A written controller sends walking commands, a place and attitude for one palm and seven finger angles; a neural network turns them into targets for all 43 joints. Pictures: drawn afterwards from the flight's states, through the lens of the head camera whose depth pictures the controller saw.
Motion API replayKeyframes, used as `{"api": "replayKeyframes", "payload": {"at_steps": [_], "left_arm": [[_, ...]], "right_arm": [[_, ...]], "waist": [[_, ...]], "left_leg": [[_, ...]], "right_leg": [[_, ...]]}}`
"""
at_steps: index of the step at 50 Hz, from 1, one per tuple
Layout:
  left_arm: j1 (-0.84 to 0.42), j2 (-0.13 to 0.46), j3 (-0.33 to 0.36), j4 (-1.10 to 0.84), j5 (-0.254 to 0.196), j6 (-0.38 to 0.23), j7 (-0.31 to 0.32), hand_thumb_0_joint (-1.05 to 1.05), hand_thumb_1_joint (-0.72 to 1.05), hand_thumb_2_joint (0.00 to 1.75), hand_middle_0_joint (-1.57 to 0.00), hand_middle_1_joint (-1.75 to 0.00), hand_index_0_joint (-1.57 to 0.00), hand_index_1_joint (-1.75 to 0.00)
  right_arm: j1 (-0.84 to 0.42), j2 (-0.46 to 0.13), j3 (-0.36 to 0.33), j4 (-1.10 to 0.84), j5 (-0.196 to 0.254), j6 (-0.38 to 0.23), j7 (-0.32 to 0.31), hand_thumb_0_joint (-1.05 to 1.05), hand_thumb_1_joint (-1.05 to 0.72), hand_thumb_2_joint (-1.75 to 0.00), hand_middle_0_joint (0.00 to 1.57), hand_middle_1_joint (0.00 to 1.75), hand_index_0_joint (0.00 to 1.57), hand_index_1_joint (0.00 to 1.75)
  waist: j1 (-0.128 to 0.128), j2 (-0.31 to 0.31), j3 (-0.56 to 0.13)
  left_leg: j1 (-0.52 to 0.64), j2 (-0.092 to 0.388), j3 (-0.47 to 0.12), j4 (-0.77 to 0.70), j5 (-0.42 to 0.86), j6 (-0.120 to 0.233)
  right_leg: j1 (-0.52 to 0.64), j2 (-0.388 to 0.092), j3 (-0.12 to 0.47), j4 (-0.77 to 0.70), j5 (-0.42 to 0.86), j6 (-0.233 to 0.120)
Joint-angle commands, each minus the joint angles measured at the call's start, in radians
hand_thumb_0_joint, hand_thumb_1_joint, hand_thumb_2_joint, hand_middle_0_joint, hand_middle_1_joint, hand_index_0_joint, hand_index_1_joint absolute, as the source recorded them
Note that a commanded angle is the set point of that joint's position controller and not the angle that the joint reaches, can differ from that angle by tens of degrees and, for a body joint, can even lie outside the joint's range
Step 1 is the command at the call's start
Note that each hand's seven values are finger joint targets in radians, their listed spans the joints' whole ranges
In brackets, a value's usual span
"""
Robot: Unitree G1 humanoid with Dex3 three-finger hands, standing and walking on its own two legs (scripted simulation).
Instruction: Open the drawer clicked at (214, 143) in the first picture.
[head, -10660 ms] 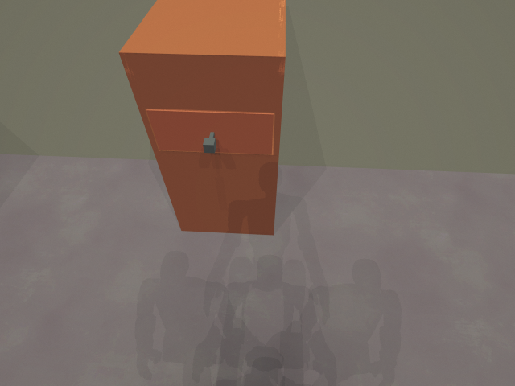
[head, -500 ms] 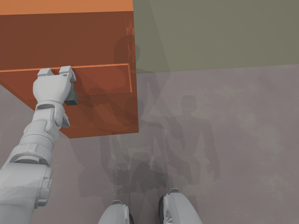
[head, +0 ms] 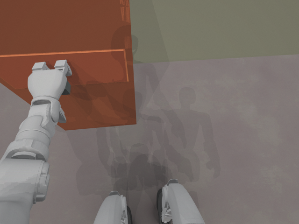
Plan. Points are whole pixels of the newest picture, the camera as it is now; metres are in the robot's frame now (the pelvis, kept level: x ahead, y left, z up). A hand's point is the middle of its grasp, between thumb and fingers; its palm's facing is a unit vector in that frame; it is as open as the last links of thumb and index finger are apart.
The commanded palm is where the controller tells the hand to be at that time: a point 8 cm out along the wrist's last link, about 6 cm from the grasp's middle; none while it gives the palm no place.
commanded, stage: lower the fingers behind the handle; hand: left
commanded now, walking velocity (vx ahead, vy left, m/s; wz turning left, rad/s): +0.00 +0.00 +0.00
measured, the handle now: (63, 82) +0.53 +0.23 -0.07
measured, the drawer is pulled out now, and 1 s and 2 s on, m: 0.00 0.00 0.00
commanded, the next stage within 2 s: close the thumb around the handle in 1.08 s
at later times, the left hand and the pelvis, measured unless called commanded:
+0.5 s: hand (61, 99) +0.48 +0.24 -0.08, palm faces -0.08 -0.03 -1.00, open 13.8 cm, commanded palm +0.48 +0.23 -0.02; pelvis -0.01 +0.00 -0.03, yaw +0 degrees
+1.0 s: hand (62, 98) +0.49 +0.24 -0.09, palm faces -0.08 -0.03 -1.00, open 13.9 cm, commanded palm +0.47 +0.23 -0.03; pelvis -0.02 +0.00 -0.04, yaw +0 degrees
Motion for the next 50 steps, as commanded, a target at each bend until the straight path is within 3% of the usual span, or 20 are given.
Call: {"api": "replayKeyframes", "payload": {"at_steps": [1, 3, 6, 10, 11, 15, 19, 24, 27, 28, 34, 36, 37, 38, 40, 41, 43, 45, 48, 50], "left_arm": [[-0.36, 0.242, 0.034, -0.187, -0.006, -0.015, 0.027, 0.0, -0.5, 0.3, -0.3, -1.2, -0.3, -1.2], [-0.343, 0.273, 0.064, -0.189, -0.008, -0.03, 0.026, 0.0, -0.5, 0.3, -0.3, -1.2, -0.3, -1.2], [-0.362, 0.254, 0.045, -0.19, 0.008, -0.041, 0.04, 0.0, -0.5, 0.3, -0.3, -1.2, -0.3, -1.2], [-0.328, 0.265, 0.067, -0.176, 0.01, -0.04, 0.061, 0.0, -0.5, 0.3, -0.3, -1.2, -0.3, -1.2], [-0.337, 0.246, 0.049, -0.163, 0.009, -0.033, 0.063, 0.0, -0.5, 0.3, -0.3, -1.2, -0.3, -1.2], [-0.398, 0.29, 0.061, -0.165, 0.01, -0.023, 0.062, 0.0, -0.5, 0.3, -0.3, -1.2, -0.3, -1.2], [-0.42, 0.273, 0.05, -0.188, 0.011, -0.035, 0.053, 0.0, -0.5, 0.3, -0.3, -1.2, -0.3, -1.2], [-0.421, 0.313, 0.067, -0.149, 0.009, -0.03, 0.044, 0.0, -0.5, 0.3, -0.3, -1.2, -0.3, -1.2], [-0.429, 0.323, 0.072, -0.154, 0.015, -0.031, 0.042, 0.0, -0.5, 0.3, -0.3, -1.2, -0.3, -1.2], [-0.439, 0.341, 0.081, -0.178, 0.015, -0.034, 0.043, 0.0, -0.5, 0.3, -0.3, -1.2, -0.3, -1.2], [-0.389, 0.284, 0.047, -0.136, 0.009, -0.011, 0.026, 0.0, -0.5, 0.3, -0.3, -1.2, -0.3, -1.2], [-0.389, 0.309, 0.062, -0.146, 0.005, -0.002, 0.023, 0.0, -0.5, 0.3, -0.3, -1.2, -0.3, -1.2], [-0.389, 0.322, 0.071, -0.153, 0.005, -0.001, 0.017, 0.0, -0.5, 0.3, -0.3, -1.2, -0.3, -1.2], [-0.409, 0.313, 0.057, -0.159, 0.009, 0.002, 0.015, 0.0, -0.5, 0.3, -0.3, -1.2, -0.3, -1.2], [-0.382, 0.294, 0.051, -0.169, 0.005, 0.002, 0.011, 0.0, -0.5, 0.3, -0.3, -1.2, -0.3, -1.2], [-0.392, 0.283, 0.042, -0.172, 0.002, 0.003, 0.009, 0.0, -0.5, 0.3, -0.3, -1.2, -0.3, -1.2], [-0.385, 0.285, 0.05, -0.187, -0.002, -0.007, 0.003, 0.0, -0.5, 0.3, -0.3, -1.2, -0.3, -1.2], [-0.374, 0.289, 0.052, -0.181, -0.003, -0.012, -0.001, 0.0, -0.5, 0.3, -0.3, -1.2, -0.3, -1.2], [-0.388, 0.257, 0.035, -0.195, 0.001, -0.029, 0.007, 0.0, -0.5, 0.3, -0.3, -1.2, -0.3, -1.2], [-0.363, 0.291, 0.068, -0.185, -0.001, -0.033, 0.017, 0.0, -0.5, 0.3, -0.3, -1.2, -0.3, -1.2]], "right_arm": [[0.182, -0.167, -0.054, -0.033, 0.002, -0.013, -0.021, 0.0, -0.9, -0.9, 0.2, 0.3, 0.2, 0.3], [0.183, -0.171, -0.052, -0.032, 0.0, -0.015, -0.023, 0.0, -0.9, -0.9, 0.2, 0.3, 0.2, 0.3], [0.176, -0.166, -0.05, -0.034, -0.002, -0.02, -0.023, 0.0, -0.9, -0.9, 0.2, 0.3, 0.2, 0.3], [0.173, -0.168, -0.052, -0.034, -0.005, -0.023, -0.017, 0.0, -0.9, -0.9, 0.2, 0.3, 0.2, 0.3], [0.168, -0.166, -0.051, -0.033, -0.004, -0.025, -0.017, 0.0, -0.9, -0.9, 0.2, 0.3, 0.2, 0.3], [0.173, -0.174, -0.046, -0.033, -0.003, -0.032, -0.018, 0.0, -0.9, -0.9, 0.2, 0.3, 0.2, 0.3], [0.18, -0.174, -0.052, -0.028, -0.004, -0.039, -0.019, 0.0, -0.9, -0.9, 0.2, 0.3, 0.2, 0.3], [0.175, -0.177, -0.04, -0.029, -0.004, -0.04, -0.019, 0.0, -0.9, -0.9, 0.2, 0.3, 0.2, 0.3], [0.176, -0.178, -0.039, -0.034, -0.004, -0.044, -0.02, 0.0, -0.9, -0.9, 0.2, 0.3, 0.2, 0.3], [0.182, -0.179, -0.038, -0.034, -0.005, -0.043, -0.019, 0.0, -0.9, -0.9, 0.2, 0.3, 0.2, 0.3], [0.19, -0.179, -0.04, -0.037, 0.0, -0.038, -0.014, 0.0, -0.9, -0.9, 0.2, 0.3, 0.2, 0.3], [0.191, -0.182, -0.038, -0.041, 0.002, -0.035, -0.016, 0.0, -0.9, -0.9, 0.2, 0.3, 0.2, 0.3], [0.186, -0.182, -0.035, -0.043, 0.002, -0.034, -0.016, 0.0, -0.9, -0.9, 0.2, 0.3, 0.2, 0.3], [0.191, -0.182, -0.035, -0.042, 0.004, -0.032, -0.017, 0.0, -0.9, -0.9, 0.2, 0.3, 0.2, 0.3], [0.187, -0.179, -0.038, -0.045, 0.006, -0.032, -0.017, 0.0, -0.9, -0.9, 0.2, 0.3, 0.2, 0.3], [0.188, -0.178, -0.038, -0.045, 0.007, -0.032, -0.02, 0.0, -0.9, -0.9, 0.2, 0.3, 0.2, 0.3], [0.188, -0.178, -0.039, -0.047, 0.007, -0.035, -0.021, 0.0, -0.9, -0.9, 0.2, 0.3, 0.2, 0.3], [0.186, -0.176, -0.035, -0.049, 0.007, -0.035, -0.022, 0.0, -0.9, -0.9, 0.2, 0.3, 0.2, 0.3], [0.186, -0.173, -0.041, -0.045, 0.005, -0.039, -0.023, 0.0, -0.9, -0.9, 0.2, 0.3, 0.2, 0.3], [0.185, -0.177, -0.038, -0.044, 0.003, -0.039, -0.022, 0.0, -0.9, -0.9, 0.2, 0.3, 0.2, 0.3]], "waist": [[-0.011, 0.062, -0.547], [-0.002, 0.047, -0.547], [-0.012, 0.06, -0.52], [0.001, 0.058, -0.547], [-0.01, 0.067, -0.521], [-0.02, 0.057, -0.544], [-0.03, 0.086, -0.592], [-0.029, 0.08, -0.56], [-0.027, 0.086, -0.586], [-0.021, 0.118, -0.612], [-0.028, 0.092, -0.59], [-0.025, 0.064, -0.6], [-0.019, 0.081, -0.602], [-0.026, 0.089, -0.595], [-0.017, 0.097, -0.605], [-0.027, 0.085, -0.585], [-0.019, 0.101, -0.607], [-0.016, 0.084, -0.578], [-0.029, 0.09, -0.58], [-0.016, 0.071, -0.57]], "left_leg": [[0.266, -0.042, -0.079, -0.112, 0.432, 0.005], [0.234, -0.044, -0.074, -0.099, 0.421, 0.008], [0.208, -0.042, -0.078, -0.087, 0.391, 0.008], [0.197, -0.043, -0.077, -0.064, 0.4, 0.005], [0.183, -0.042, -0.072, -0.062, 0.388, 0.005], [0.136, -0.044, -0.073, -0.041, 0.347, 0.01], [0.172, -0.04, -0.089, -0.019, 0.37, 0.006], [0.08, -0.043, -0.076, 0.011, 0.325, 0.012], [0.078, -0.042, -0.083, 0.022, 0.325, 0.011], [0.092, -0.041, -0.086, 0.025, 0.346, 0.008], [0.078, -0.036, -0.09, 0.04, 0.352, 0.007], [0.058, -0.037, -0.084, 0.043, 0.342, 0.011], [0.064, -0.035, -0.088, 0.038, 0.343, 0.008], [0.081, -0.033, -0.095, 0.031, 0.344, 0.006], [0.097, -0.034, -0.092, 0.028, 0.34, 0.005], [0.099, -0.032, -0.097, 0.023, 0.34, 0.005], [0.124, -0.03, -0.1, 0.021, 0.353, 0.004], [0.103, -0.03, -0.1, 0.017, 0.338, 0.005], [0.122, -0.027, -0.105, 0.018, 0.342, 0.005], [0.102, -0.029, -0.099, 0.021, 0.339, 0.007]], "right_leg": [[0.394, 0.05, 0.056, -0.085, 0.301, -0.002], [0.399, 0.049, 0.06, -0.073, 0.3, -0.001], [0.352, 0.049, 0.058, -0.063, 0.264, -0.004], [0.339, 0.049, 0.056, -0.037, 0.267, -0.004], [0.325, 0.049, 0.057, -0.041, 0.259, -0.003], [0.325, 0.048, 0.059, -0.023, 0.233, -0.002], [0.28, 0.049, 0.052, 0.001, 0.232, -0.002], [0.273, 0.049, 0.059, 0.021, 0.207, -0.001], [0.261, 0.049, 0.056, 0.039, 0.201, -0.004], [0.259, 0.048, 0.053, 0.05, 0.214, -0.004], [0.231, 0.05, 0.046, 0.064, 0.218, -0.004], [0.26, 0.05, 0.052, 0.062, 0.224, -0.001], [0.252, 0.049, 0.048, 0.067, 0.217, -0.004], [0.237, 0.048, 0.044, 0.064, 0.209, -0.003], [0.237, 0.049, 0.045, 0.057, 0.201, -0.003], [0.228, 0.049, 0.042, 0.054, 0.199, -0.003], [0.225, 0.047, 0.042, 0.056, 0.2, -0.003], [0.231, 0.048, 0.042, 0.052, 0.189, -0.003], [0.206, 0.046, 0.041, 0.048, 0.185, -0.003], [0.22, 0.046, 0.043, 0.051, 0.186, -0.003]]}}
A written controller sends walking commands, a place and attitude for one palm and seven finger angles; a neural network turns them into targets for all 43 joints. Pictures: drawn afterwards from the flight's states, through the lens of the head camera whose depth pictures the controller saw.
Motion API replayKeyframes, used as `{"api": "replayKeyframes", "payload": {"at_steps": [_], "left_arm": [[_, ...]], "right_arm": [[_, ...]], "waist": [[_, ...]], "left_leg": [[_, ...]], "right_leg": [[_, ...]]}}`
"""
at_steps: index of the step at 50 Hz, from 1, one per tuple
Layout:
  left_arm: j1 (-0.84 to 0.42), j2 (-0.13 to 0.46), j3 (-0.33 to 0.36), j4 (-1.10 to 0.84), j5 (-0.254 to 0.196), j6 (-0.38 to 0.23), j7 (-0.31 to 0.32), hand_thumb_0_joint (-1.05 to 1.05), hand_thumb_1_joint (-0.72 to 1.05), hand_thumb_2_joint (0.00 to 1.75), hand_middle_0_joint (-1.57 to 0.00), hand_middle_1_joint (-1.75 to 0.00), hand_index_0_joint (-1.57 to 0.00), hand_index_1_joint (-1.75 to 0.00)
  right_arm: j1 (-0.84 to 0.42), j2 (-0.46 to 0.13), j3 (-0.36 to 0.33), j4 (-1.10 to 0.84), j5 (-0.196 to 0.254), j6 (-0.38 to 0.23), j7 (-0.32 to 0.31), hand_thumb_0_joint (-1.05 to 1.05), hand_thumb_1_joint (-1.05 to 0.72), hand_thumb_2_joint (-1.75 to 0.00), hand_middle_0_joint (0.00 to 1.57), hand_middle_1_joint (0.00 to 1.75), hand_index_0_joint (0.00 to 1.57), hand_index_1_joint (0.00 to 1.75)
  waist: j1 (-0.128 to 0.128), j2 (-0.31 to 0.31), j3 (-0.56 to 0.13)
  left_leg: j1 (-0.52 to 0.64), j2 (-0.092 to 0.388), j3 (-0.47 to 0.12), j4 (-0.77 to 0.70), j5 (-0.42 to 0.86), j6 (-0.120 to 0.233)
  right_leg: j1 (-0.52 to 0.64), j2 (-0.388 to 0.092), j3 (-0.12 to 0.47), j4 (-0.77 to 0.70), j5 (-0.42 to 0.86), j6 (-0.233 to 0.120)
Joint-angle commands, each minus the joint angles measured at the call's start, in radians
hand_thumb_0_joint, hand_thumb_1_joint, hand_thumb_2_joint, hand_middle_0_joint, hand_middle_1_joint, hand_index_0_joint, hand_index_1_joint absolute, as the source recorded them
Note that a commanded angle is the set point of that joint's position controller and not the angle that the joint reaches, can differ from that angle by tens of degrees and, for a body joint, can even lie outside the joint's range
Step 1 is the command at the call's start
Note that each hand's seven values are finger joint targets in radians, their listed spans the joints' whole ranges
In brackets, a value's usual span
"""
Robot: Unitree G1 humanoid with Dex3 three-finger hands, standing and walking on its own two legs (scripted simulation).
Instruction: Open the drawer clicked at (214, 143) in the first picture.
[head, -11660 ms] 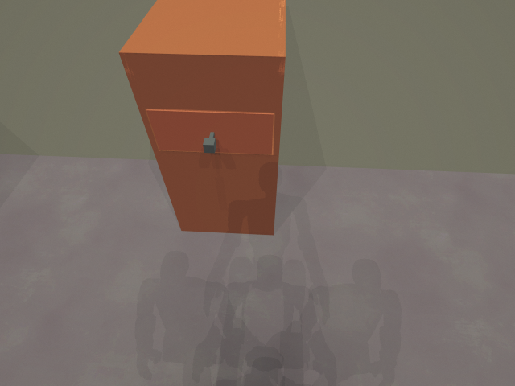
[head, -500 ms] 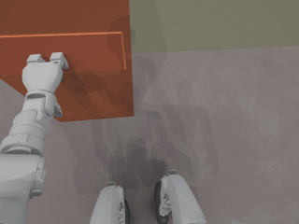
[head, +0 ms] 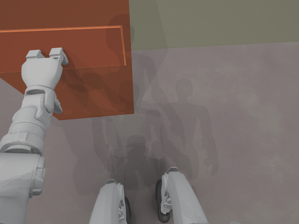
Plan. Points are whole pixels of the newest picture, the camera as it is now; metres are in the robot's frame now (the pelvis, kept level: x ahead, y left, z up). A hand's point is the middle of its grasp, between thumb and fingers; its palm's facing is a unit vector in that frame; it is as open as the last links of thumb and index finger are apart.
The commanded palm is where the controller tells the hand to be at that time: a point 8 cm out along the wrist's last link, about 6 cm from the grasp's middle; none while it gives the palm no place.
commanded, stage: lower the fingers behind the handle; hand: left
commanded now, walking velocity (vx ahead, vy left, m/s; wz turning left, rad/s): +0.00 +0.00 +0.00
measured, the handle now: (53, 64) +0.55 +0.23 -0.03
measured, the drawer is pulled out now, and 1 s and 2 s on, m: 0.00 0.00 0.11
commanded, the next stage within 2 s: close the thumb around the handle in 0.08 s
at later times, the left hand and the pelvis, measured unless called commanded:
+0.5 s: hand (53, 82) +0.51 +0.24 -0.05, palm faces -0.08 -0.03 -1.00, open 11.0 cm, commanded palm +0.49 +0.23 +0.01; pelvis +0.00 +0.00 +0.00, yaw +0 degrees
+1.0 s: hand (53, 82) +0.50 +0.24 -0.05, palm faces -0.05 -0.04 -1.00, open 6.8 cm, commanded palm +0.48 +0.23 +0.01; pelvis +0.00 +0.00 +0.00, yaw +0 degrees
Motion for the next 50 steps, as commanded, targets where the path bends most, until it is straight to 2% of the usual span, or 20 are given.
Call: {"api": "replayKeyframes", "payload": {"at_steps": [1, 3, 4, 5, 9, 10, 13, 15, 18, 20, 23, 27, 34, 37, 39, 41, 42, 45, 46, 50], "left_arm": [[-0.304, 0.249, 0.061, -0.149, -0.002, -0.012, 0.054, 0.0, -0.5, 0.3, -0.3, -1.2, -0.3, -1.2], [-0.331, 0.263, 0.064, -0.157, 0.006, -0.017, 0.064, 0.0, -0.5, 0.3, -0.3, -1.2, -0.3, -1.2], [-0.336, 0.245, 0.049, -0.145, 0.008, -0.015, 0.069, 0.0, -0.5, 0.3, -0.3, -1.2, -0.3, -1.2], [-0.329, 0.264, 0.063, -0.133, 0.008, -0.01, 0.074, 0.0, -0.5, 0.3, -0.3, -1.2, -0.3, -1.2], [-0.343, 0.26, 0.061, -0.149, 0.007, 0.003, 0.083, 0.0, -0.5, 0.3, -0.3, -1.2, -0.3, -1.2], [-0.325, 0.265, 0.069, -0.144, 0.006, 0.008, 0.082, 0.0, -0.44, 0.32, -0.3, -1.21, -0.3, -1.21], [-0.352, 0.236, 0.044, -0.159, 0.003, 0.017, 0.076, 0.0, -0.28, 0.4, -0.32, -1.22, -0.32, -1.22], [-0.346, 0.251, 0.053, -0.151, 0.002, 0.024, 0.074, 0.0, -0.16, 0.44, -0.32, -1.24, -0.32, -1.24], [-0.33, 0.258, 0.056, -0.153, 0.001, 0.024, 0.061, 0.0, 0.0, 0.52, -0.34, -1.25, -0.34, -1.25], [-0.346, 0.226, 0.028, -0.145, 0.004, 0.023, 0.057, 0.0, 0.12, 0.56, -0.34, -1.27, -0.34, -1.27], [-0.335, 0.24, 0.04, -0.136, -0.002, 0.013, 0.049, 0.0, 0.28, 0.64, -0.36, -1.28, -0.36, -1.28], [-0.319, 0.274, 0.067, -0.147, -0.001, -0.003, 0.046, 0.0, 0.51, 0.73, -0.37, -1.31, -0.37, -1.31], [-0.299, 0.258, 0.06, -0.136, 0.0, -0.006, 0.061, 0.0, 0.9, 0.9, -0.4, -1.35, -0.4, -1.35], [-0.326, 0.272, 0.07, -0.146, 0.001, 0.001, 0.065, 0.0, 0.9, 0.9, -0.4, -1.35, -0.4, -1.35], [-0.32, 0.284, 0.079, -0.177, 0.01, 0.0, 0.072, 0.0, 0.9, 0.9, -0.4, -1.35, -0.4, -1.35], [-0.319, 0.234, 0.047, -0.159, 0.011, 0.011, 0.077, 0.0, 0.9, 0.9, -0.4, -1.35, -0.4, -1.35], [-0.336, 0.243, 0.055, -0.154, 0.007, 0.013, 0.078, 0.0, 0.9, 0.9, -0.4, -1.35, -0.4, -1.35], [-0.336, 0.255, 0.06, -0.178, 0.005, 0.016, 0.078, 0.0, 0.9, 0.9, -0.4, -1.35, -0.4, -1.35], [-0.317, 0.278, 0.079, -0.182, 0.003, 0.017, 0.078, 0.0, 0.9, 0.9, -0.4, -1.35, -0.4, -1.35], [-0.284, 0.233, 0.057, -0.186, -0.007, 0.011, 0.072, 0.0, 0.9, 0.9, -0.4, -1.35, -0.4, -1.35]], "right_arm": [[0.185, -0.181, -0.063, -0.029, -0.002, -0.007, -0.018, 0.0, -0.9, -0.9, 0.2, 0.3, 0.2, 0.3], [0.182, -0.182, -0.06, -0.029, -0.004, -0.008, -0.017, 0.0, -0.9, -0.9, 0.2, 0.3, 0.2, 0.3], [0.18, -0.18, -0.062, -0.028, -0.003, -0.01, -0.015, 0.0, -0.9, -0.9, 0.2, 0.3, 0.2, 0.3], [0.182, -0.183, -0.06, -0.025, -0.004, -0.01, -0.014, 0.0, -0.9, -0.9, 0.2, 0.3, 0.2, 0.3], [0.186, -0.184, -0.063, -0.028, -0.004, -0.007, -0.011, 0.0, -0.9, -0.9, 0.2, 0.3, 0.2, 0.3], [0.189, -0.186, -0.064, -0.029, -0.003, -0.004, -0.011, 0.0, -0.9, -0.9, 0.2, 0.3, 0.2, 0.3], [0.188, -0.184, -0.067, -0.027, -0.002, -0.001, -0.01, 0.0, -0.9, -0.9, 0.2, 0.3, 0.2, 0.3], [0.188, -0.186, -0.065, -0.026, -0.001, 0.001, -0.013, 0.0, -0.9, -0.9, 0.2, 0.3, 0.2, 0.3], [0.183, -0.185, -0.062, -0.03, 0.0, 0.003, -0.013, 0.0, -0.9, -0.9, 0.2, 0.3, 0.2, 0.3], [0.182, -0.182, -0.062, -0.029, 0.002, 0.001, -0.017, 0.0, -0.9, -0.9, 0.2, 0.3, 0.2, 0.3], [0.184, -0.181, -0.061, -0.03, 0.001, -0.003, -0.02, 0.0, -0.9, -0.9, 0.2, 0.3, 0.2, 0.3], [0.18, -0.179, -0.057, -0.033, -0.002, -0.005, -0.021, 0.0, -0.9, -0.9, 0.2, 0.3, 0.2, 0.3], [0.183, -0.179, -0.06, -0.036, 0.0, -0.004, -0.016, 0.0, -0.9, -0.9, 0.2, 0.3, 0.2, 0.3], [0.184, -0.182, -0.061, -0.033, -0.001, -0.004, -0.015, 0.0, -0.9, -0.9, 0.2, 0.3, 0.2, 0.3], [0.187, -0.184, -0.064, -0.036, -0.002, 0.001, -0.013, 0.0, -0.9, -0.9, 0.2, 0.3, 0.2, 0.3], [0.187, -0.181, -0.067, -0.03, -0.001, 0.003, -0.01, 0.0, -0.9, -0.9, 0.2, 0.3, 0.2, 0.3], [0.19, -0.182, -0.065, -0.027, -0.001, 0.003, -0.01, 0.0, -0.9, -0.9, 0.2, 0.3, 0.2, 0.3], [0.188, -0.184, -0.066, -0.029, -0.001, 0.005, -0.011, 0.0, -0.9, -0.9, 0.2, 0.3, 0.2, 0.3], [0.186, -0.186, -0.063, -0.032, -0.001, 0.007, -0.01, 0.0, -0.9, -0.9, 0.2, 0.3, 0.2, 0.3], [0.179, -0.179, -0.066, -0.032, -0.001, 0.007, -0.009, 0.0, -0.9, -0.9, 0.2, 0.3, 0.2, 0.3]], "waist": [[-0.007, 0.042, -0.548], [-0.006, 0.073, -0.546], [-0.015, 0.066, -0.537], [-0.009, 0.063, -0.527], [-0.009, 0.086, -0.575], [-0.002, 0.072, -0.584], [-0.014, 0.095, -0.591], [-0.016, 0.073, -0.581], [-0.003, 0.087, -0.588], [-0.019, 0.075, -0.548], [-0.02, 0.055, -0.555], [-0.003, 0.059, -0.559], [-0.002, 0.062, -0.56], [-0.006, 0.061, -0.575], [0.011, 0.095, -0.619], [-0.007, 0.087, -0.597], [-0.014, 0.071, -0.585], [-0.004, 0.098, -0.607], [0.012, 0.101, -0.617], [0.009, 0.095, -0.593]], "left_leg": [[0.276, -0.036, -0.08, -0.165, 0.376, 0.0], [0.269, -0.036, -0.08, -0.166, 0.366, -0.002], [0.262, -0.037, -0.078, -0.163, 0.354, 0.0], [0.251, -0.038, -0.076, -0.164, 0.35, 0.0], [0.289, -0.038, -0.079, -0.163, 0.398, -0.004], [0.296, -0.037, -0.082, -0.163, 0.408, -0.005], [0.324, -0.034, -0.086, -0.165, 0.421, -0.008], [0.312, -0.035, -0.083, -0.166, 0.414, -0.005], [0.308, -0.037, -0.08, -0.17, 0.404, -0.005], [0.309, -0.034, -0.085, -0.175, 0.391, -0.005], [0.278, -0.037, -0.074, -0.166, 0.38, 0.001], [0.256, -0.04, -0.065, -0.162, 0.389, 0.002], [0.251, -0.041, -0.065, -0.155, 0.383, 0.001], [0.261, -0.039, -0.069, -0.156, 0.394, 0.001], [0.3, -0.039, -0.076, -0.16, 0.425, -0.006], [0.322, -0.034, -0.083, -0.16, 0.433, -0.007], [0.319, -0.032, -0.086, -0.164, 0.433, -0.006], [0.338, -0.034, -0.084, -0.169, 0.434, -0.008], [0.342, -0.035, -0.086, -0.174, 0.443, -0.01], [0.347, -0.033, -0.08, -0.178, 0.441, -0.008]], "right_leg": [[0.424, 0.053, 0.055, -0.117, 0.218, -0.003], [0.414, 0.051, 0.055, -0.112, 0.207, -0.005], [0.405, 0.052, 0.057, -0.117, 0.196, -0.005], [0.411, 0.052, 0.056, -0.115, 0.194, -0.005], [0.425, 0.052, 0.054, -0.108, 0.236, -0.005], [0.431, 0.052, 0.053, -0.107, 0.245, -0.004], [0.417, 0.052, 0.051, -0.11, 0.249, -0.003], [0.431, 0.052, 0.053, -0.115, 0.254, -0.002], [0.442, 0.051, 0.054, -0.114, 0.246, -0.004], [0.414, 0.053, 0.05, -0.122, 0.226, -0.004], [0.44, 0.053, 0.058, -0.121, 0.237, -0.002], [0.465, 0.051, 0.064, -0.115, 0.256, -0.004], [0.452, 0.054, 0.064, -0.11, 0.248, -0.003], [0.452, 0.053, 0.061, -0.107, 0.255, -0.003], [0.455, 0.053, 0.058, -0.1, 0.271, -0.005], [0.422, 0.054, 0.051, -0.105, 0.264, -0.004], [0.424, 0.052, 0.05, -0.109, 0.263, -0.003], [0.432, 0.054, 0.052, -0.112, 0.264, -0.004], [0.448, 0.053, 0.05, -0.108, 0.27, -0.005], [0.448, 0.055, 0.051, -0.12, 0.271, -0.004]]}}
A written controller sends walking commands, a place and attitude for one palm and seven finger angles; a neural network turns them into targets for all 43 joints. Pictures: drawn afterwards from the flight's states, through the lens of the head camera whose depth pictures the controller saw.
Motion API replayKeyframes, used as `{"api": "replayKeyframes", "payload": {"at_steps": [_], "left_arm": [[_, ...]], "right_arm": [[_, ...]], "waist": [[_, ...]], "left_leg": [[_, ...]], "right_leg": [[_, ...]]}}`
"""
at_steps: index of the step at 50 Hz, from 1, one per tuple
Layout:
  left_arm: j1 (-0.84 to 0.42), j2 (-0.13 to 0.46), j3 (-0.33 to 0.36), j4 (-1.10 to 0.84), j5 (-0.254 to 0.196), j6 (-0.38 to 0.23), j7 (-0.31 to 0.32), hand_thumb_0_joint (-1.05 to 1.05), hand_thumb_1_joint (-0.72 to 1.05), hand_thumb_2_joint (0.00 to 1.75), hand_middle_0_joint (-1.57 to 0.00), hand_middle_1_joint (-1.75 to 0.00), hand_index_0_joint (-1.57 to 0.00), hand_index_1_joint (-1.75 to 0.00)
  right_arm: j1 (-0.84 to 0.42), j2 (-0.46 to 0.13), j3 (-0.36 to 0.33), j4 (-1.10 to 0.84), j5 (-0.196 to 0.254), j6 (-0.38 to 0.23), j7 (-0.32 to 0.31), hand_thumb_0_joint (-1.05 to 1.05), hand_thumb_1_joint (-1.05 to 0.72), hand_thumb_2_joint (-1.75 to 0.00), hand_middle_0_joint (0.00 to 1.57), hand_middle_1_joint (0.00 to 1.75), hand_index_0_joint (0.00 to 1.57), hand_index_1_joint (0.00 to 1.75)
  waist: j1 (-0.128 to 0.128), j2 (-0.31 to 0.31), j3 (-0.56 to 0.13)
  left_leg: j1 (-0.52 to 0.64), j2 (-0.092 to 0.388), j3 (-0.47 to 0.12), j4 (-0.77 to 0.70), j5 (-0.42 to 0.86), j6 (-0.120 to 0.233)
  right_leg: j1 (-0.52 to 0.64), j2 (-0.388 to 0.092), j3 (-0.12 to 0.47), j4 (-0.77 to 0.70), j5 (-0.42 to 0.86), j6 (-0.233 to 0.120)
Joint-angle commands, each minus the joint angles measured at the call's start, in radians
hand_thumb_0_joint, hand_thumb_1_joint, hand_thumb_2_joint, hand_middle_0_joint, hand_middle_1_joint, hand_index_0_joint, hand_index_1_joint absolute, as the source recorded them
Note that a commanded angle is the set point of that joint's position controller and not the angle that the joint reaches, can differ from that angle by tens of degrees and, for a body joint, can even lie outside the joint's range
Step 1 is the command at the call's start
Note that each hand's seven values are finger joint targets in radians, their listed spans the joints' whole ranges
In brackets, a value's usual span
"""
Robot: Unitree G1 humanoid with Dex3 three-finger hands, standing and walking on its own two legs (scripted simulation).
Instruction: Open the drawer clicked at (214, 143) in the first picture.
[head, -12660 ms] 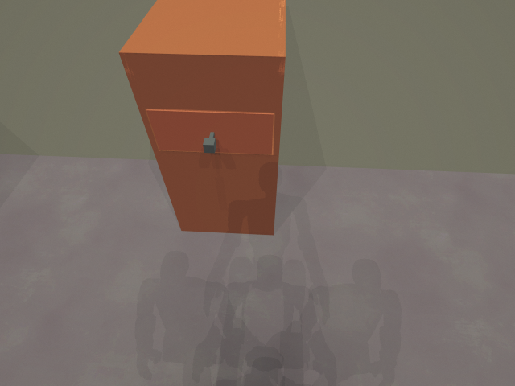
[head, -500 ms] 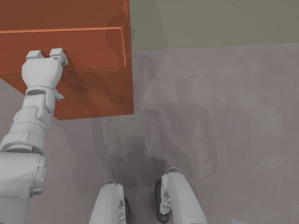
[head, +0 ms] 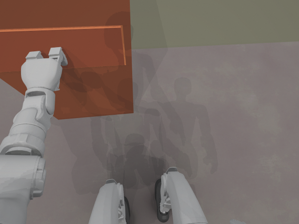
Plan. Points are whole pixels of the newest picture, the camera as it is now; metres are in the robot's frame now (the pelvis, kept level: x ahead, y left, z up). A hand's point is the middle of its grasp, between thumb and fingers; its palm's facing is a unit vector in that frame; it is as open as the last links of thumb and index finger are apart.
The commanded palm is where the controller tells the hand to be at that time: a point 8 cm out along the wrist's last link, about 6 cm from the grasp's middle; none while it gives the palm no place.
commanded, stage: pull the drawer open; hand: left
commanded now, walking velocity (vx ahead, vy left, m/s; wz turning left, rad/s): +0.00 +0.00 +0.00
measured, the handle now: (52, 64) +0.55 +0.23 -0.03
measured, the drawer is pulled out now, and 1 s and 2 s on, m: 0.00 0.11 0.23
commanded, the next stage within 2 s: none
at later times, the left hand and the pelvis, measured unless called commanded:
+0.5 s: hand (52, 101) +0.44 +0.23 -0.05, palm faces -0.05 -0.06 -1.00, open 6.8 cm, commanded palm +0.41 +0.22 +0.00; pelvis +0.02 +0.00 +0.02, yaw +0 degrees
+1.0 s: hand (51, 120) +0.39 +0.23 -0.05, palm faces -0.05 -0.05 -1.00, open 6.8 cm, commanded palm +0.36 +0.23 +0.00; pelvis +0.02 -0.01 +0.02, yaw +1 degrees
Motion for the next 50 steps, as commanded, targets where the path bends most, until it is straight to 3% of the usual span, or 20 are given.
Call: {"api": "replayKeyframes", "payload": {"at_steps": [1, 3, 4, 6, 8, 14, 15, 19, 22, 28, 30, 31, 32, 36, 37, 39, 43, 45, 47, 50], "left_arm": [[-0.266, 0.268, 0.072, -0.182, -0.007, 0.007, 0.033, 0.0, 0.9, 0.9, -0.4, -1.35, -0.4, -1.35], [-0.205, 0.231, 0.061, -0.207, -0.013, -0.001, 0.029, 0.0, 0.9, 0.9, -0.4, -1.35, -0.4, -1.35], [-0.173, 0.232, 0.071, -0.221, -0.013, -0.005, 0.032, 0.0, 0.9, 0.9, -0.4, -1.35, -0.4, -1.35], [-0.135, 0.188, 0.052, -0.224, -0.016, -0.01, 0.038, 0.0, 0.9, 0.9, -0.4, -1.35, -0.4, -1.35], [-0.104, 0.191, 0.064, -0.248, -0.013, -0.018, 0.051, 0.0, 0.9, 0.9, -0.4, -1.35, -0.4, -1.35], [-0.046, 0.147, 0.058, -0.275, 0.0, -0.02, 0.098, 0.0, 0.9, 0.9, -0.4, -1.35, -0.4, -1.35], [-0.027, 0.163, 0.073, -0.285, 0.004, -0.019, 0.106, 0.0, 0.9, 0.9, -0.4, -1.35, -0.4, -1.35], [-0.018, 0.1, 0.04, -0.306, 0.01, -0.007, 0.13, 0.0, 0.9, 0.9, -0.4, -1.35, -0.4, -1.35], [0.025, 0.09, 0.044, -0.328, 0.003, -0.001, 0.138, 0.0, 0.9, 0.9, -0.4, -1.35, -0.4, -1.35], [0.072, 0.03, 0.009, -0.35, 0.0, 0.006, 0.149, 0.0, 0.9, 0.9, -0.4, -1.35, -0.4, -1.35], [0.097, 0.038, 0.014, -0.343, 0.005, 0.006, 0.152, 0.0, 0.9, 0.9, -0.4, -1.35, -0.4, -1.35], [0.081, 0.021, 0.0, -0.355, 0.007, 0.003, 0.155, 0.0, 0.9, 0.9, -0.4, -1.35, -0.4, -1.35], [0.092, 0.026, 0.008, -0.358, 0.008, 0.0, 0.156, 0.0, 0.9, 0.9, -0.4, -1.35, -0.4, -1.35], [0.14, 0.036, 0.022, -0.366, 0.009, -0.007, 0.162, 0.0, 0.9, 0.9, -0.4, -1.35, -0.4, -1.35], [0.167, 0.052, 0.04, -0.363, 0.004, -0.007, 0.162, 0.0, 0.9, 0.9, -0.4, -1.35, -0.4, -1.35], [0.179, 0.038, 0.029, -0.384, 0.009, -0.012, 0.165, 0.0, 0.9, 0.9, -0.4, -1.35, -0.4, -1.35], [0.222, 0.049, 0.047, -0.397, 0.009, -0.01, 0.171, 0.0, 0.9, 0.9, -0.4, -1.35, -0.4, -1.35], [0.244, 0.026, 0.031, -0.39, 0.007, -0.005, 0.171, 0.0, 0.9, 0.9, -0.4, -1.35, -0.4, -1.35], [0.251, 0.045, 0.047, -0.41, 0.006, -0.002, 0.171, 0.0, 0.9, 0.9, -0.4, -1.35, -0.4, -1.35], [0.279, 0.035, 0.04, -0.403, 0.002, 0.004, 0.169, 0.0, 0.9, 0.9, -0.4, -1.35, -0.4, -1.35]], "right_arm": [[0.192, -0.178, -0.062, -0.032, -0.001, -0.004, -0.016, 0.0, -0.9, -0.9, 0.2, 0.3, 0.2, 0.3], [0.184, -0.171, -0.066, -0.041, 0.001, -0.002, -0.012, 0.0, -0.9, -0.9, 0.2, 0.3, 0.2, 0.3], [0.183, -0.171, -0.067, -0.042, 0.0, 0.001, -0.011, 0.0, -0.9, -0.9, 0.2, 0.3, 0.2, 0.3], [0.175, -0.165, -0.072, -0.042, 0.001, 0.003, -0.01, 0.0, -0.9, -0.9, 0.2, 0.3, 0.2, 0.3], [0.171, -0.166, -0.072, -0.04, -0.001, 0.006, -0.01, 0.0, -0.9, -0.9, 0.2, 0.3, 0.2, 0.3], [0.15, -0.161, -0.08, -0.031, -0.008, 0.015, -0.005, 0.0, -0.9, -0.9, 0.2, 0.3, 0.2, 0.3], [0.145, -0.163, -0.079, -0.033, -0.009, 0.017, -0.005, 0.0, -0.9, -0.9, 0.2, 0.3, 0.2, 0.3], [0.128, -0.154, -0.088, -0.036, -0.008, 0.026, -0.001, 0.0, -0.9, -0.9, 0.2, 0.3, 0.2, 0.3], [0.112, -0.151, -0.088, -0.045, -0.009, 0.03, -0.002, 0.0, -0.9, -0.9, 0.2, 0.3, 0.2, 0.3], [0.088, -0.138, -0.091, -0.052, -0.007, 0.035, -0.006, 0.0, -0.9, -0.9, 0.2, 0.3, 0.2, 0.3], [0.072, -0.137, -0.089, -0.056, -0.006, 0.035, -0.008, 0.0, -0.9, -0.9, 0.2, 0.3, 0.2, 0.3], [0.068, -0.133, -0.09, -0.057, -0.006, 0.033, -0.01, 0.0, -0.9, -0.9, 0.2, 0.3, 0.2, 0.3], [0.061, -0.133, -0.09, -0.056, -0.008, 0.031, -0.01, 0.0, -0.9, -0.9, 0.2, 0.3, 0.2, 0.3], [0.048, -0.127, -0.089, -0.063, -0.008, 0.027, -0.016, 0.0, -0.9, -0.9, 0.2, 0.3, 0.2, 0.3], [0.039, -0.13, -0.085, -0.062, -0.01, 0.028, -0.015, 0.0, -0.9, -0.9, 0.2, 0.3, 0.2, 0.3], [0.032, -0.125, -0.086, -0.067, -0.008, 0.027, -0.016, 0.0, -0.9, -0.9, 0.2, 0.3, 0.2, 0.3], [0.022, -0.126, -0.086, -0.071, -0.007, 0.025, -0.016, 0.0, -0.9, -0.9, 0.2, 0.3, 0.2, 0.3], [0.015, -0.122, -0.087, -0.074, -0.005, 0.023, -0.017, 0.0, -0.9, -0.9, 0.2, 0.3, 0.2, 0.3], [0.005, -0.126, -0.086, -0.075, -0.005, 0.019, -0.019, 0.0, -0.9, -0.9, 0.2, 0.3, 0.2, 0.3], [0.002, -0.121, -0.086, -0.076, 0.0, 0.016, -0.023, 0.0, -0.9, -0.9, 0.2, 0.3, 0.2, 0.3]], "waist": [[0.03, 0.091, -0.61], [0.047, 0.117, -0.629], [0.055, 0.101, -0.63], [0.049, 0.066, -0.595], [0.063, 0.077, -0.593], [0.064, 0.048, -0.54], [0.078, 0.051, -0.542], [0.069, 0.047, -0.538], [0.086, 0.054, -0.555], [0.081, 0.032, -0.535], [0.09, 0.026, -0.508], [0.081, 0.012, -0.511], [0.087, 0.032, -0.513], [0.097, -0.007, -0.511], [0.108, 0.001, -0.499], [0.108, 0.015, -0.507], [0.118, -0.01, -0.5], [0.113, -0.018, -0.478], [0.125, -0.006, -0.484], [0.117, -0.04, -0.465]], "left_leg": [[0.348, -0.032, -0.083, -0.181, 0.451, -0.011], [0.389, -0.032, -0.083, -0.189, 0.49, -0.014], [0.403, -0.028, -0.086, -0.194, 0.512, -0.016], [0.388, -0.027, -0.079, -0.196, 0.499, -0.012], [0.404, -0.025, -0.083, -0.206, 0.519, -0.015], [0.412, -0.024, -0.074, -0.214, 0.518, -0.015], [0.419, -0.025, -0.075, -0.22, 0.525, -0.018], [0.464, -0.022, -0.082, -0.225, 0.545, -0.023], [0.477, -0.03, -0.078, -0.233, 0.555, -0.025], [0.497, -0.033, -0.07, -0.243, 0.547, -0.024], [0.468, -0.038, -0.062, -0.25, 0.503, -0.022], [0.463, -0.039, -0.061, -0.249, 0.494, -0.019], [0.468, -0.04, -0.057, -0.248, 0.495, -0.02], [0.417, -0.051, -0.04, -0.243, 0.454, -0.013], [0.41, -0.054, -0.037, -0.244, 0.451, -0.014], [0.413, -0.054, -0.037, -0.241, 0.451, -0.015], [0.394, -0.056, -0.034, -0.24, 0.432, -0.013], [0.377, -0.059, -0.027, -0.24, 0.404, -0.012], [0.374, -0.061, -0.029, -0.247, 0.397, -0.013], [0.352, -0.061, -0.019, -0.241, 0.368, -0.009]], "right_leg": [[0.46, 0.05, 0.048, -0.107, 0.279, -0.009], [0.469, 0.051, 0.048, -0.107, 0.307, -0.012], [0.475, 0.051, 0.046, -0.107, 0.32, -0.012], [0.484, 0.051, 0.05, -0.12, 0.324, -0.009], [0.49, 0.047, 0.048, -0.116, 0.336, -0.011], [0.483, 0.046, 0.051, -0.127, 0.341, -0.012], [0.489, 0.046, 0.049, -0.124, 0.34, -0.015], [0.467, 0.047, 0.044, -0.13, 0.336, -0.014], [0.492, 0.047, 0.047, -0.131, 0.349, -0.016], [0.509, 0.049, 0.047, -0.151, 0.351, -0.013], [0.52, 0.048, 0.05, -0.157, 0.33, -0.016], [0.527, 0.048, 0.053, -0.162, 0.334, -0.015], [0.521, 0.046, 0.055, -0.16, 0.333, -0.016], [0.578, 0.045, 0.067, -0.165, 0.345, -0.014], [0.581, 0.045, 0.069, -0.164, 0.344, -0.017], [0.577, 0.045, 0.071, -0.161, 0.345, -0.016], [0.587, 0.046, 0.072, -0.158, 0.331, -0.016], [0.589, 0.045, 0.076, -0.17, 0.315, -0.014], [0.595, 0.044, 0.076, -0.166, 0.302, -0.017], [0.602, 0.044, 0.085, -0.179, 0.288, -0.011]]}}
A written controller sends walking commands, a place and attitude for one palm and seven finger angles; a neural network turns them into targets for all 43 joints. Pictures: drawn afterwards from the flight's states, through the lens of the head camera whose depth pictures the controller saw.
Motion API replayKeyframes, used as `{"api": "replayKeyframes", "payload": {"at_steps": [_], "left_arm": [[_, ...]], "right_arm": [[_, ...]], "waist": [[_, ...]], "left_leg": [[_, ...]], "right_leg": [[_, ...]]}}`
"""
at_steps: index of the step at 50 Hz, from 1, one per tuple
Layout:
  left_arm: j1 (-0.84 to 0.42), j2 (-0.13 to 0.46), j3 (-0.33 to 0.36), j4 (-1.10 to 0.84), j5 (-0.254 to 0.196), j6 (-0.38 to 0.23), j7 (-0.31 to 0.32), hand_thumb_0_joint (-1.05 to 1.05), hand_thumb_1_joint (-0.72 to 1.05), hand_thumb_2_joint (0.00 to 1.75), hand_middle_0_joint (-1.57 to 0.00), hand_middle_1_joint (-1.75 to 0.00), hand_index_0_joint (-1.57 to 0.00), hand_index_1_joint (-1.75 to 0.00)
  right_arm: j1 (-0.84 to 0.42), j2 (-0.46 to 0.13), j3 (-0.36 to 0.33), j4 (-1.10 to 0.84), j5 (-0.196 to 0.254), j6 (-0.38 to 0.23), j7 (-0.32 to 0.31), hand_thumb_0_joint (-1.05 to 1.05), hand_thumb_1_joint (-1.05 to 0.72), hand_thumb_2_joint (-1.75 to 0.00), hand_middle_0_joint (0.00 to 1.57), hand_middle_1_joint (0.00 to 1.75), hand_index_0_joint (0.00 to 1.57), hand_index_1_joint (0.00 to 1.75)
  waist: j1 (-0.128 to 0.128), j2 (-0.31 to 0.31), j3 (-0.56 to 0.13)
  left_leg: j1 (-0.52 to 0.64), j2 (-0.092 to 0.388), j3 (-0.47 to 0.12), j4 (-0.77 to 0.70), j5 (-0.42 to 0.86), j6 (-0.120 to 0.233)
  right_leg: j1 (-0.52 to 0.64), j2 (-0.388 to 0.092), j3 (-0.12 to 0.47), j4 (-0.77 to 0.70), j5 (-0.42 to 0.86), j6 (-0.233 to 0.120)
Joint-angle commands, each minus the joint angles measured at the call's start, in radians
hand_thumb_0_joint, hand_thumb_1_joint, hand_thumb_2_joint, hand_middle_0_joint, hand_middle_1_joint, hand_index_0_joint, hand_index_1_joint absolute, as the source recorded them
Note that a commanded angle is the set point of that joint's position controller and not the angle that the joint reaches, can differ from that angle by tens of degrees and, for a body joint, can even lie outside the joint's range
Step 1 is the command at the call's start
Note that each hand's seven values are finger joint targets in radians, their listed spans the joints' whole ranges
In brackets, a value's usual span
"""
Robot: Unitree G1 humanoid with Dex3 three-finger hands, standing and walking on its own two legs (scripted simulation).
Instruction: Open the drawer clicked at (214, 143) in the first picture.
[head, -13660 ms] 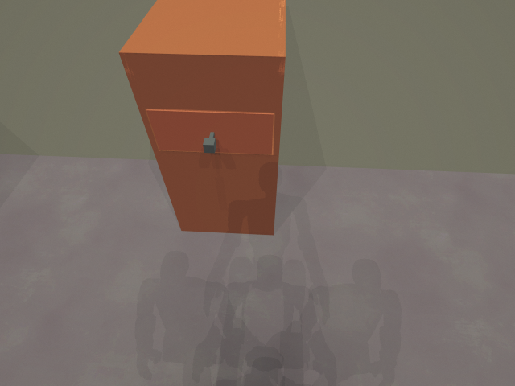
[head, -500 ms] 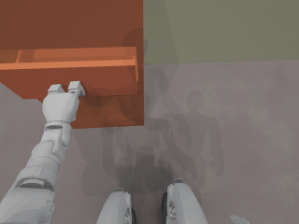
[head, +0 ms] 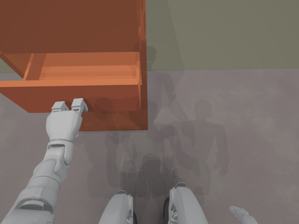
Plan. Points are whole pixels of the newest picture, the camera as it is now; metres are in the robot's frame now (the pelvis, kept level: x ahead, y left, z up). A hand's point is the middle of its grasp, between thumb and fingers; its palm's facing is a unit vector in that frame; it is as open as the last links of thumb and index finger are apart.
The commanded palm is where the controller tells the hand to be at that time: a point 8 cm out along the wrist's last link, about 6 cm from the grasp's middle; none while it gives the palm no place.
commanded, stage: pull the drawer open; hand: left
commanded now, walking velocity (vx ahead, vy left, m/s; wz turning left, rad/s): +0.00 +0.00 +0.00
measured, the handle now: (74, 111) +0.43 +0.23 -0.05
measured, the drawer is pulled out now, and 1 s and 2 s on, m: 0.11 0.23 0.30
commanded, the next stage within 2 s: open the thumb to release the handle in 1.72 s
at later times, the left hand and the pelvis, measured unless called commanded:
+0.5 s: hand (70, 147) +0.32 +0.23 -0.07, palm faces -0.04 -0.06 -1.00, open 6.8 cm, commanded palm +0.29 +0.24 -0.02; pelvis +0.00 +0.00 +0.00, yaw +0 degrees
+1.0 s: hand (67, 168) +0.27 +0.23 -0.07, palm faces -0.05 -0.06 -1.00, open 6.8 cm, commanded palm +0.23 +0.24 -0.02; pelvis +0.00 -0.01 +0.00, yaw +0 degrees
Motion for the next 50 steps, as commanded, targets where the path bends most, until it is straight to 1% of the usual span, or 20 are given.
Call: {"api": "replayKeyframes", "payload": {"at_steps": [1, 2, 3, 5, 9, 12, 15, 16, 17, 20, 21, 22, 29, 31, 32, 39, 41, 43, 44, 50], "left_arm": [[-0.143, 0.212, 0.074, -0.158, -0.013, 0.017, 0.037, 0.0, 0.9, 0.9, -0.4, -1.35, -0.4, -1.35], [-0.125, 0.241, 0.099, -0.168, -0.015, 0.018, 0.035, 0.0, 0.9, 0.9, -0.4, -1.35, -0.4, -1.35], [-0.106, 0.222, 0.084, -0.185, -0.011, 0.018, 0.033, 0.0, 0.9, 0.9, -0.4, -1.35, -0.4, -1.35], [-0.079, 0.198, 0.072, -0.194, -0.016, 0.022, 0.035, 0.0, 0.9, 0.9, -0.4, -1.35, -0.4, -1.35], [-0.004, 0.2, 0.086, -0.23, -0.024, 0.027, 0.035, 0.0, 0.9, 0.9, -0.4, -1.35, -0.4, -1.35], [0.029, 0.209, 0.1, -0.266, -0.021, 0.027, 0.039, 0.0, 0.9, 0.9, -0.4, -1.35, -0.4, -1.35], [0.093, 0.172, 0.078, -0.307, -0.014, 0.033, 0.05, 0.0, 0.9, 0.9, -0.4, -1.35, -0.4, -1.35], [0.096, 0.15, 0.061, -0.303, -0.017, 0.039, 0.053, 0.0, 0.9, 0.9, -0.4, -1.35, -0.4, -1.35], [0.081, 0.167, 0.075, -0.312, -0.019, 0.042, 0.054, 0.0, 0.9, 0.9, -0.4, -1.35, -0.4, -1.35], [0.12, 0.161, 0.073, -0.32, -0.016, 0.049, 0.06, 0.0, 0.9, 0.9, -0.4, -1.35, -0.4, -1.35], [0.107, 0.157, 0.065, -0.321, -0.014, 0.05, 0.06, 0.0, 0.9, 0.9, -0.4, -1.35, -0.4, -1.35], [0.123, 0.173, 0.082, -0.33, -0.018, 0.051, 0.058, 0.0, 0.9, 0.9, -0.4, -1.35, -0.4, -1.35], [0.257, 0.133, 0.065, -0.406, -0.024, 0.062, 0.057, 0.0, 0.9, 0.9, -0.4, -1.35, -0.4, -1.35], [0.313, 0.145, 0.08, -0.422, -0.023, 0.066, 0.057, 0.0, 0.9, 0.9, -0.4, -1.35, -0.4, -1.35], [0.324, 0.145, 0.084, -0.435, -0.025, 0.066, 0.057, 0.0, 0.9, 0.9, -0.4, -1.35, -0.4, -1.35], [0.412, 0.126, 0.078, -0.502, -0.011, 0.071, 0.073, 0.0, 0.9, 0.9, -0.4, -1.35, -0.4, -1.35], [0.409, 0.114, 0.065, -0.524, -0.01, 0.073, 0.078, 0.0, 0.9, 0.9, -0.4, -1.35, -0.4, -1.35], [0.438, 0.138, 0.089, -0.53, -0.009, 0.075, 0.081, 0.0, 0.9, 0.9, -0.4, -1.35, -0.4, -1.35], [0.459, 0.12, 0.075, -0.541, -0.011, 0.075, 0.079, 0.0, 0.9, 0.9, -0.4, -1.35, -0.4, -1.35], [0.571, 0.127, 0.088, -0.589, -0.019, 0.076, 0.078, 0.0, 0.9, 0.9, -0.4, -1.35, -0.4, -1.35]], "right_arm": [[0.086, -0.138, -0.047, -0.075, 0.004, -0.027, -0.02, 0.0, -0.9, -0.9, 0.2, 0.3, 0.2, 0.3], [0.079, -0.143, -0.043, -0.075, 0.003, -0.027, -0.021, 0.0, -0.9, -0.9, 0.2, 0.3, 0.2, 0.3], [0.079, -0.137, -0.045, -0.08, 0.005, -0.026, -0.021, 0.0, -0.9, -0.9, 0.2, 0.3, 0.2, 0.3], [0.073, -0.136, -0.047, -0.084, 0.007, -0.03, -0.022, 0.0, -0.9, -0.9, 0.2, 0.3, 0.2, 0.3], [0.058, -0.137, -0.046, -0.096, 0.01, -0.034, -0.023, 0.0, -0.9, -0.9, 0.2, 0.3, 0.2, 0.3], [0.044, -0.139, -0.045, -0.098, 0.008, -0.04, -0.026, 0.0, -0.9, -0.9, 0.2, 0.3, 0.2, 0.3], [0.038, -0.133, -0.048, -0.109, 0.01, -0.04, -0.024, 0.0, -0.9, -0.9, 0.2, 0.3, 0.2, 0.3], [0.036, -0.13, -0.047, -0.11, 0.011, -0.043, -0.024, 0.0, -0.9, -0.9, 0.2, 0.3, 0.2, 0.3], [0.03, -0.136, -0.044, -0.107, 0.008, -0.045, -0.025, 0.0, -0.9, -0.9, 0.2, 0.3, 0.2, 0.3], [0.025, -0.134, -0.046, -0.113, 0.009, -0.05, -0.027, 0.0, -0.9, -0.9, 0.2, 0.3, 0.2, 0.3], [0.024, -0.133, -0.046, -0.11, 0.009, -0.052, -0.029, 0.0, -0.9, -0.9, 0.2, 0.3, 0.2, 0.3], [0.018, -0.137, -0.042, -0.113, 0.007, -0.051, -0.029, 0.0, -0.9, -0.9, 0.2, 0.3, 0.2, 0.3], [-0.004, -0.125, -0.044, -0.142, 0.011, -0.054, -0.029, 0.0, -0.9, -0.9, 0.2, 0.3, 0.2, 0.3], [-0.013, -0.123, -0.04, -0.151, 0.012, -0.053, -0.03, 0.0, -0.9, -0.9, 0.2, 0.3, 0.2, 0.3], [-0.027, -0.126, -0.036, -0.155, 0.01, -0.052, -0.029, 0.0, -0.9, -0.9, 0.2, 0.3, 0.2, 0.3], [-0.046, -0.119, -0.036, -0.172, 0.007, -0.056, -0.03, 0.0, -0.9, -0.9, 0.2, 0.3, 0.2, 0.3], [-0.051, -0.118, -0.037, -0.176, 0.007, -0.062, -0.031, 0.0, -0.9, -0.9, 0.2, 0.3, 0.2, 0.3], [-0.056, -0.121, -0.033, -0.175, 0.005, -0.06, -0.033, 0.0, -0.9, -0.9, 0.2, 0.3, 0.2, 0.3], [-0.056, -0.117, -0.035, -0.178, 0.004, -0.063, -0.034, 0.0, -0.9, -0.9, 0.2, 0.3, 0.2, 0.3], [-0.076, -0.111, -0.029, -0.195, 0.005, -0.071, -0.034, 0.0, -0.9, -0.9, 0.2, 0.3, 0.2, 0.3]], "waist": [[0.017, -0.02, -0.455], [0.033, -0.001, -0.46], [0.033, 0.014, -0.478], [0.026, -0.007, -0.453], [0.042, -0.021, -0.447], [0.05, -0.004, -0.443], [0.05, -0.004, -0.44], [0.038, -0.019, -0.424], [0.043, -0.004, -0.411], [0.046, -0.028, -0.406], [0.036, -0.036, -0.404], [0.051, -0.016, -0.401], [0.062, -0.013, -0.404], [0.072, -0.029, -0.397], [0.075, -0.003, -0.389], [0.073, -0.007, -0.369], [0.064, -0.013, -0.36], [0.072, -0.018, -0.37], [0.071, -0.015, -0.378], [0.087, -0.013, -0.365]], "left_leg": [[0.149, -0.056, -0.031, -0.146, 0.362, 0.012], [0.157, -0.056, -0.037, -0.15, 0.378, 0.01], [0.172, -0.056, -0.035, -0.151, 0.383, 0.009], [0.171, -0.053, -0.035, -0.156, 0.369, 0.01], [0.164, -0.055, -0.032, -0.16, 0.353, 0.008], [0.177, -0.053, -0.039, -0.162, 0.369, 0.007], [0.202, -0.052, -0.038, -0.166, 0.378, 0.004], [0.192, -0.052, -0.036, -0.165, 0.36, 0.006], [0.192, -0.051, -0.044, -0.17, 0.362, 0.004], [0.189, -0.053, -0.039, -0.167, 0.349, 0.005], [0.185, -0.052, -0.038, -0.162, 0.34, 0.007], [0.183, -0.054, -0.042, -0.166, 0.343, 0.005], [0.21, -0.056, -0.037, -0.165, 0.357, 0.003], [0.198, -0.058, -0.036, -0.163, 0.354, 0.001], [0.204, -0.057, -0.039, -0.165, 0.364, 0.002], [0.213, -0.056, -0.04, -0.154, 0.355, -0.001], [0.216, -0.055, -0.04, -0.153, 0.345, -0.001], [0.217, -0.053, -0.042, -0.15, 0.353, -0.001], [0.219, -0.054, -0.039, -0.146, 0.356, -0.001], [0.218, -0.055, -0.038, -0.152, 0.354, -0.004]], "right_leg": [[0.452, 0.039, 0.069, -0.133, 0.314, 0.005], [0.454, 0.04, 0.068, -0.124, 0.324, -0.001], [0.453, 0.04, 0.067, -0.122, 0.325, 0.0], [0.441, 0.04, 0.066, -0.133, 0.311, 0.002], [0.453, 0.04, 0.067, -0.134, 0.294, 0.002], [0.447, 0.042, 0.067, -0.128, 0.303, -0.003], [0.435, 0.041, 0.062, -0.129, 0.306, -0.003], [0.431, 0.041, 0.062, -0.137, 0.293, -0.001], [0.419, 0.041, 0.057, -0.132, 0.284, -0.005], [0.423, 0.04, 0.057, -0.134, 0.27, -0.002], [0.419, 0.04, 0.061, -0.138, 0.268, 0.0], [0.42, 0.039, 0.059, -0.131, 0.261, -0.004], [0.43, 0.042, 0.057, -0.133, 0.278, -0.004], [0.447, 0.044, 0.062, -0.132, 0.284, -0.005], [0.435, 0.043, 0.06, -0.13, 0.292, -0.009], [0.407, 0.045, 0.057, -0.123, 0.275, -0.009], [0.4, 0.043, 0.057, -0.127, 0.266, -0.007], [0.398, 0.042, 0.056, -0.119, 0.267, -0.008], [0.409, 0.042, 0.06, -0.121, 0.282, -0.008], [0.422, 0.041, 0.065, -0.122, 0.29, -0.01]]}}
